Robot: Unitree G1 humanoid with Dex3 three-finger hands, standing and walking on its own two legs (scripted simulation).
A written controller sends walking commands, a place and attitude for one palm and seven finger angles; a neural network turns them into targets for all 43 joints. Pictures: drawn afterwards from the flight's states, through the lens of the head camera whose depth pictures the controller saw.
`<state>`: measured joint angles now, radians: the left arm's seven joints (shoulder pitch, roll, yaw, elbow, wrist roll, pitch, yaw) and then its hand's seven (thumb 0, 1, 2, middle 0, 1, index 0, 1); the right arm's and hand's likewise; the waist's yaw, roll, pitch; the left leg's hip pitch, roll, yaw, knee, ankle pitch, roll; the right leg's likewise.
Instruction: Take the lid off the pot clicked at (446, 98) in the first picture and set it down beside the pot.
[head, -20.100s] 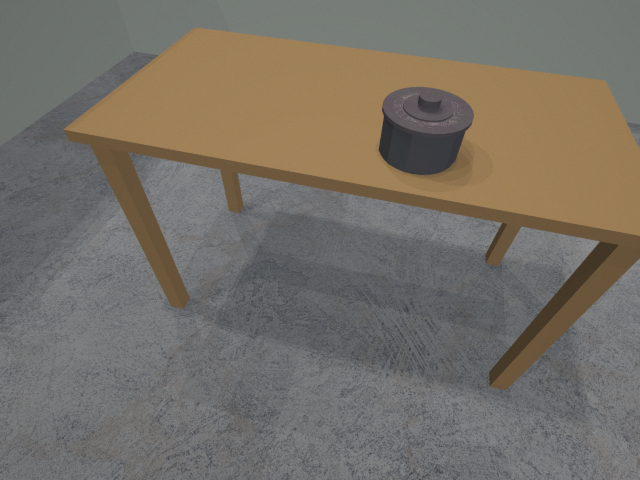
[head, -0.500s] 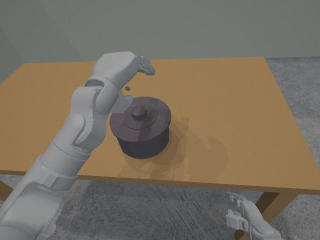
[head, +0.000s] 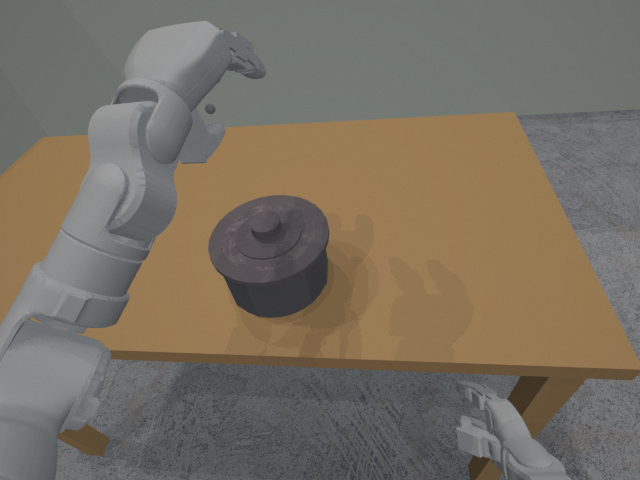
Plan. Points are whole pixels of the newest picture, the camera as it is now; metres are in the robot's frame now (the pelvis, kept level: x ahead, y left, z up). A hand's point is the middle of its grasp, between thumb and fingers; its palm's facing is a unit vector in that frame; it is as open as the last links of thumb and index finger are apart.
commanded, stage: draw the hand back to the body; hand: left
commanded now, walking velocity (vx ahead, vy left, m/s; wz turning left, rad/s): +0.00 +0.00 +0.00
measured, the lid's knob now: (265, 225) +0.42 +0.12 +0.11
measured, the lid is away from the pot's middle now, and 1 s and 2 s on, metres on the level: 0.01 0.01 0.01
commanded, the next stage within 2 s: none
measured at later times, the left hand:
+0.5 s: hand (238, 209) +0.32 +0.10 +0.23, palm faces -0.07 -0.76 -0.65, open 9.8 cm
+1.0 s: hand (141, 199) +0.29 +0.17 +0.27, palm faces +0.19 -0.96 -0.21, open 9.0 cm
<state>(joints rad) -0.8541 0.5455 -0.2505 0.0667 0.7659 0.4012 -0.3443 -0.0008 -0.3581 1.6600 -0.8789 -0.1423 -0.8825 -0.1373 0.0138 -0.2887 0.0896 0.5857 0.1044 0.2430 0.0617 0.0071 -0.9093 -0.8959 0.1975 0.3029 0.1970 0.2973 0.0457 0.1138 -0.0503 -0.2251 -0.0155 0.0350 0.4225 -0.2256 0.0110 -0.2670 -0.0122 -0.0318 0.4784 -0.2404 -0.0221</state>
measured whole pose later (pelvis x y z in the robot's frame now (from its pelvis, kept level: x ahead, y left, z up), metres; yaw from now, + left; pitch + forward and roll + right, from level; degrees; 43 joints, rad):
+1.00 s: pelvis +0.04 +0.03 +0.00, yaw -1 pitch -2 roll -1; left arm -0.01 0.29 0.13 -0.57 -0.05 -0.10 0.09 0.00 0.15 1.35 -0.60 -0.21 -0.60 -0.20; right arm 0.15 -0.22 0.05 0.61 0.03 0.03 0.00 0.01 -0.91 -0.90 0.20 0.30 0.20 0.30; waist 0.04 0.04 0.03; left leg -0.12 -0.01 0.05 0.47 -0.32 0.04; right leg -0.13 -0.01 -0.02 0.44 -0.28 0.01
